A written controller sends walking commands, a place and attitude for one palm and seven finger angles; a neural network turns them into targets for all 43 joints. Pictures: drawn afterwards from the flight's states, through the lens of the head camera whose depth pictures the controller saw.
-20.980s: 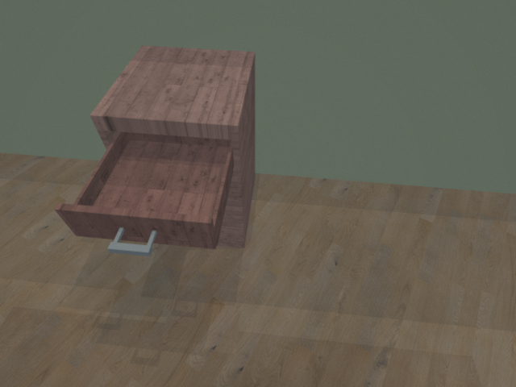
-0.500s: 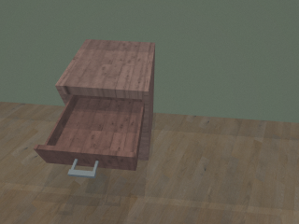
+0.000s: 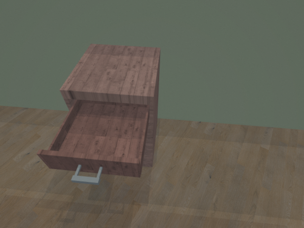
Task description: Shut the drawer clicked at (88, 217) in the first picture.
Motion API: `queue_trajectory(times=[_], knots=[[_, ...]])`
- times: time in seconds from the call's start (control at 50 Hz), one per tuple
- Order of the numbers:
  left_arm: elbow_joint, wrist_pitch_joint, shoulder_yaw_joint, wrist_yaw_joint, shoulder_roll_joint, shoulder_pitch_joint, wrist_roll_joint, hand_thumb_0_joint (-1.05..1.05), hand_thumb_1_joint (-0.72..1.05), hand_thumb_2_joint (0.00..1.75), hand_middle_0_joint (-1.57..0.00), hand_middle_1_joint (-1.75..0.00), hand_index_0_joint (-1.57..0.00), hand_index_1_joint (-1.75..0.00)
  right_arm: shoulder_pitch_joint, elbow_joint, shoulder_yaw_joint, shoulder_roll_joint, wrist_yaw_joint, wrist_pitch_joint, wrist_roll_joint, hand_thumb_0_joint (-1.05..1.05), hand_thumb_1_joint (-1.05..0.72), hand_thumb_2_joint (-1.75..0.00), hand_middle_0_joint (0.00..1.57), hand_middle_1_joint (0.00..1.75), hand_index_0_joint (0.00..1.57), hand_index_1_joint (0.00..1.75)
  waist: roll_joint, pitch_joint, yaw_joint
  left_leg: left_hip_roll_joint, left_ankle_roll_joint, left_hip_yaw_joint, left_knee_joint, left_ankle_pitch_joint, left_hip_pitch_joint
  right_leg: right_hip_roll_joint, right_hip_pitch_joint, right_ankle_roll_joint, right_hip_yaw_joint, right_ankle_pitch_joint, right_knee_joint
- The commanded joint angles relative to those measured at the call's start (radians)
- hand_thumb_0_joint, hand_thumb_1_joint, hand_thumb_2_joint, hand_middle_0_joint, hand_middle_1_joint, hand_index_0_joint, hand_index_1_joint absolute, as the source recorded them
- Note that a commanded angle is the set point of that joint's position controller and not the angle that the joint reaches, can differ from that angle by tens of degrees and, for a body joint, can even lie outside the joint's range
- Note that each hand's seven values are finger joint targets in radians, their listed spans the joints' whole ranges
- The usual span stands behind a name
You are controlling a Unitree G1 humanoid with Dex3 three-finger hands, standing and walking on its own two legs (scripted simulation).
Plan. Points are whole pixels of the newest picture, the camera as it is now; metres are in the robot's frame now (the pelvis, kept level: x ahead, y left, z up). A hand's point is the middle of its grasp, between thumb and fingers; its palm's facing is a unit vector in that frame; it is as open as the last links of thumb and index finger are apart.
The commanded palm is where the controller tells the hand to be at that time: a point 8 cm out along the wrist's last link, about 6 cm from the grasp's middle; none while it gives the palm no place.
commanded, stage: shuffle to correct the standing spot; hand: left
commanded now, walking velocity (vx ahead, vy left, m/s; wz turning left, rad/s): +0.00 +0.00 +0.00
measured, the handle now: (87, 174) +0.34 +0.27 -0.20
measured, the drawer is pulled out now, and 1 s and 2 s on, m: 0.30 0.30 0.30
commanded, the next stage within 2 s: come to a stop and stand still in 0.40 s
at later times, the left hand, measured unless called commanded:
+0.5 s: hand out of the picture -0.01 +0.21 -0.18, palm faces +0.06 -0.98 -0.19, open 7.4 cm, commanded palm none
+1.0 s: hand out of the picture +0.03 +0.22 -0.17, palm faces -0.01 -0.97 -0.22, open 7.3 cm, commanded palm none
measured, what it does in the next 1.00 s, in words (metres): stands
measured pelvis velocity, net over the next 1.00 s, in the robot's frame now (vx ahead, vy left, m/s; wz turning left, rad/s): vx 0.01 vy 0.04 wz -0.01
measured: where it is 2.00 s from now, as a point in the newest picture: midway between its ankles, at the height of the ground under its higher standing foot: outside the picture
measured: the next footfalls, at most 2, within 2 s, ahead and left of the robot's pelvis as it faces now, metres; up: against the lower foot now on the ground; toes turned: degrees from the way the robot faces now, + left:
none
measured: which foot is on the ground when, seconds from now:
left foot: down 0.00-1.00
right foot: down 0.00-1.00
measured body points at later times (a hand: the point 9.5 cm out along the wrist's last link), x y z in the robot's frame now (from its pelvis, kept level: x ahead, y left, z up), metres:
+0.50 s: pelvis +0.02 +0.04 +0.00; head +0.03 +0.05 +0.45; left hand -0.01 +0.26 -0.17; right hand -0.02 -0.19 -0.16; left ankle -0.02 +0.12 -0.74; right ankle -0.01 -0.08 -0.74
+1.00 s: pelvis +0.01 +0.04 +0.00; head +0.02 +0.03 +0.45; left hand +0.03 +0.27 -0.15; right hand -0.01 -0.18 -0.16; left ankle -0.02 +0.12 -0.74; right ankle -0.01 -0.08 -0.74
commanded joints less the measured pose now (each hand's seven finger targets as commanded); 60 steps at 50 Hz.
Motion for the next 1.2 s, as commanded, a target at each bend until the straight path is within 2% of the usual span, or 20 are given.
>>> queue_trajectory(times=[0.0,0.14,0.18,0.28,0.32,0.36,0.4,0.44,0.48,0.56,0.66,0.76,0.88,0.9,0.92,0.94,0.98,1.02,1.08,1.18], knots=[[-0.023,-0.009,0.012,0.004,0.089,0.083,0.003,0.0,0.9,0.9,-0.2,-0.3,-0.2,-0.3,0.097,-0.01,-0.01,-0.081,-0.002,-0.002,0.001,0.0,-0.9,-0.9,0.2,0.3,0.2,0.3,-0.006,0.07,-0.003,0.097,0.037,-0.079,-0.08,0.147,-0.033,-0.134,-0.048,-0.004,0.13,0.135,-0.102],[-0.029,-0.01,0.027,0.006,0.121,0.091,0.006,0.0,0.9,0.9,-0.2,-0.3,-0.2,-0.3,0.103,-0.016,-0.013,-0.093,0.003,0.013,-0.006,0.0,-0.9,-0.9,0.2,0.3,0.2,0.3,-0.012,0.083,0.008,0.058,0.026,-0.052,-0.046,0.022,-0.091,-0.179,-0.035,-0.031,0.178,-0.005,-0.137],[-0.033,-0.006,0.035,0.005,0.138,0.094,0.008,0.0,0.9,0.9,-0.2,-0.3,-0.2,-0.3,0.102,-0.024,-0.015,-0.092,0.008,0.02,-0.009,0.0,-0.9,-0.9,0.2,0.3,0.2,0.3,-0.034,0.106,0.016,0.038,0.024,-0.039,-0.023,-0.038,-0.13,-0.203,-0.043,-0.046,0.216,-0.124,-0.178],[-0.05,0.003,0.06,0.008,0.17,0.092,0.009,0.0,0.9,0.9,-0.2,-0.3,-0.2,-0.3,0.12,-0.042,-0.023,-0.094,0.01,0.031,-0.011,0.0,-0.9,-0.9,0.2,0.3,0.2,0.3,-0.115,0.108,0.017,0.02,0.016,-0.014,0.093,-0.076,-0.168,-0.293,-0.047,-0.101,0.303,-0.204,-0.253],[-0.06,0.004,0.065,0.01,0.169,0.07,0.011,0.0,0.9,0.9,-0.2,-0.3,-0.2,-0.3,0.142,-0.038,-0.024,-0.088,0.01,0.028,-0.013,0.0,-0.9,-0.9,0.2,0.3,0.2,0.3,-0.094,0.104,0.006,0.031,0.018,-0.016,0.059,-0.057,-0.126,-0.292,-0.083,-0.109,0.278,-0.168,-0.223],[-0.066,0.006,0.059,0.008,0.148,0.049,0.011,0.0,0.9,0.9,-0.2,-0.3,-0.2,-0.3,0.166,-0.03,-0.02,-0.084,0.012,0.019,-0.014,0.0,-0.9,-0.9,0.2,0.3,0.2,0.3,-0.047,0.119,0.0,0.042,0.024,-0.02,-0.022,-0.011,-0.082,-0.232,-0.114,-0.086,0.207,-0.094,-0.153],[-0.068,0.005,0.049,0.005,0.117,0.05,0.011,0.0,0.9,0.9,-0.2,-0.3,-0.2,-0.3,0.183,-0.023,-0.021,-0.104,0.008,0.005,-0.014,0.0,-0.9,-0.9,0.2,0.3,0.2,0.3,0.089,0.091,0.003,0.097,0.05,-0.068,-0.067,0.145,-0.034,-0.153,-0.115,-0.053,0.119,0.024,-0.036],[-0.053,0.002,0.041,0.006,0.091,0.071,0.012,0.0,0.9,0.9,-0.2,-0.3,-0.2,-0.3,0.189,-0.028,-0.022,-0.135,-0.003,-0.001,-0.011,0.0,-0.9,-0.9,0.2,0.3,0.2,0.3,0.136,0.034,0.013,0.155,0.097,-0.111,-0.071,0.349,0.011,-0.112,-0.094,-0.031,0.054,0.009,0.034],[-0.04,0.001,0.037,0.008,0.088,0.092,0.009,0.0,0.9,0.9,-0.2,-0.3,-0.2,-0.3,0.165,-0.045,-0.024,-0.145,-0.009,-0.001,-0.007,0.0,-0.9,-0.9,0.2,0.3,0.2,0.3,0.098,0.016,0.03,0.158,0.113,-0.111,-0.051,0.456,0.027,-0.112,-0.075,-0.028,0.054,0.018,0.044],[-0.019,0.002,0.026,0.014,0.077,0.087,0.001,0.0,0.9,0.9,-0.2,-0.3,-0.2,-0.3,0.171,-0.042,-0.018,-0.129,-0.022,-0.014,-0.003,0.0,-0.9,-0.9,0.2,0.3,0.2,0.3,-0.005,-0.003,0.014,0.148,0.079,-0.102,-0.031,0.725,0.074,-0.135,-0.029,-0.012,0.088,0.246,0.033],[-0.025,0.019,0.026,0.019,0.072,0.073,-0.007,0.0,0.9,0.9,-0.2,-0.3,-0.2,-0.3,0.162,-0.022,-0.03,-0.148,-0.03,-0.019,0.003,0.0,-0.9,-0.9,0.2,0.3,0.2,0.3,0.022,0.015,0.008,0.189,0.048,-0.12,-0.068,0.96,0.16,-0.103,-0.065,0.033,0.054,0.084,0.055],[-0.031,0.025,0.03,0.013,0.076,0.058,-0.004,0.0,0.9,0.9,-0.2,-0.3,-0.2,-0.3,0.112,-0.016,-0.031,-0.122,-0.029,-0.014,0.002,0.0,-0.9,-0.9,0.2,0.3,0.2,0.3,0.046,0.033,0.01,0.185,0.065,-0.111,-0.094,0.748,0.114,-0.112,-0.046,0.039,0.069,0.071,0.021],[-0.03,0.013,0.026,0.01,0.087,0.059,0.001,0.0,0.9,0.9,-0.2,-0.3,-0.2,-0.3,0.091,-0.003,-0.028,-0.104,-0.015,-0.015,0.003,0.0,-0.9,-0.9,0.2,0.3,0.2,0.3,-0.028,0.042,0.004,0.12,0.056,-0.077,-0.109,0.389,0.043,-0.134,0.0,0.027,0.098,0.215,-0.047],[-0.1,0.008,0.028,-0.004,0.238,-0.028,-0.001,0.0,0.9,0.9,-0.2,-0.3,-0.2,-0.3,0.022,-0.109,-0.031,-0.207,0.0,-0.005,-0.002,0.0,-0.9,-0.9,0.2,0.3,0.2,0.3,0.085,0.118,-0.014,0.078,0.012,-0.107,-0.139,0.505,0.033,-0.07,-0.11,0.015,0.052,0.136,0.048],[-0.113,0.017,0.031,0.003,0.142,-0.011,0.002,0.0,0.9,0.9,-0.2,-0.3,-0.2,-0.3,0.048,-0.121,-0.056,-0.178,-0.012,-0.018,-0.02,0.0,-0.9,-0.9,0.2,0.3,0.2,0.3,0.098,0.042,-0.008,0.165,0.003,-0.14,-0.114,0.496,0.011,-0.083,-0.115,0.03,0.034,-0.014,0.09],[-0.103,0.011,0.026,0.002,0.122,0.007,0.006,0.0,0.9,0.9,-0.2,-0.3,-0.2,-0.3,0.035,-0.112,-0.056,-0.169,-0.015,-0.016,-0.018,0.0,-0.9,-0.9,0.2,0.3,0.2,0.3,0.08,0.002,0.0,0.155,0.027,-0.139,-0.098,0.478,0.007,-0.09,-0.092,0.02,0.044,0.042,0.066],[-0.092,-0.004,0.022,0.004,0.133,0.043,0.006,0.0,0.9,0.9,-0.2,-0.3,-0.2,-0.3,0.001,-0.127,-0.048,-0.141,-0.003,-0.006,-0.006,0.0,-0.9,-0.9,0.2,0.3,0.2,0.3,-0.007,-0.021,0.016,0.104,0.044,-0.117,-0.047,0.202,-0.032,-0.126,-0.039,0.011,0.106,0.121,-0.029],[-0.098,-0.005,0.022,0.006,0.15,0.018,0.008,0.0,0.9,0.9,-0.2,-0.3,-0.2,-0.3,-0.003,-0.139,-0.046,-0.141,0.008,0.013,-0.006,0.0,-0.9,-0.9,0.2,0.3,0.2,0.3,-0.071,0.006,-0.003,0.072,0.036,-0.095,-0.017,0.032,-0.066,-0.146,-0.069,0.007,0.153,0.034,-0.079],[-0.104,-0.012,0.024,0.012,0.16,0.001,0.005,0.0,0.9,0.9,-0.2,-0.3,-0.2,-0.3,0.009,-0.134,-0.047,-0.137,0.014,0.031,-0.007,0.0,-0.9,-0.9,0.2,0.3,0.2,0.3,-0.05,0.039,-0.028,0.058,0.028,-0.082,0.011,0.018,-0.056,-0.166,-0.132,0.001,0.198,-0.066,-0.136],[-0.1,-0.015,0.024,0.012,0.167,0.001,0.002,0.0,0.9,0.9,-0.2,-0.3,-0.2,-0.3,0.007,-0.121,-0.042,-0.146,0.017,0.037,-0.006,0.0,-0.9,-0.9,0.2,0.3,0.2,0.3,-0.022,0.057,-0.027,0.064,0.024,-0.07,0.008,0.023,-0.058,-0.163,-0.129,0.005,0.196,-0.053,-0.156]])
